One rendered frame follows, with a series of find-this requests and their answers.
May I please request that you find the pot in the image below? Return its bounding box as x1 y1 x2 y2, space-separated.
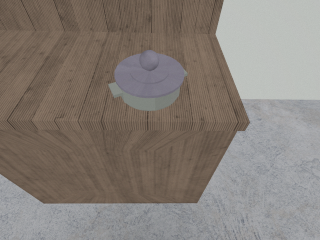
108 69 188 111

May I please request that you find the table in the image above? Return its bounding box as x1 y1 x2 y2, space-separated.
0 0 250 204

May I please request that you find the lid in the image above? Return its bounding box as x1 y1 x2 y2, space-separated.
114 53 185 99

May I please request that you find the knob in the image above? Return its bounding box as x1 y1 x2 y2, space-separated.
139 50 160 71

